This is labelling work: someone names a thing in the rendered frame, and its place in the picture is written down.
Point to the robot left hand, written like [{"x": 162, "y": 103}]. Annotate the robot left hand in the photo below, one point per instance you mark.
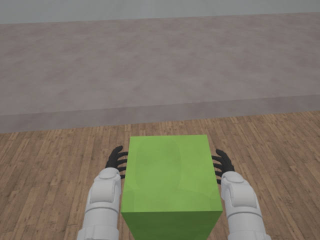
[{"x": 113, "y": 161}]

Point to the right robot forearm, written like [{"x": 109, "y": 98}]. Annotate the right robot forearm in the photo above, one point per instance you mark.
[{"x": 243, "y": 212}]

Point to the left robot forearm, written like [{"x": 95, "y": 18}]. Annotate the left robot forearm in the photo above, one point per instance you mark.
[{"x": 102, "y": 207}]

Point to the robot right hand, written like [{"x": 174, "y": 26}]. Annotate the robot right hand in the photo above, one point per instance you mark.
[{"x": 225, "y": 166}]

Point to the carton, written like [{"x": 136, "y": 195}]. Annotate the carton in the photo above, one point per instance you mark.
[{"x": 170, "y": 189}]

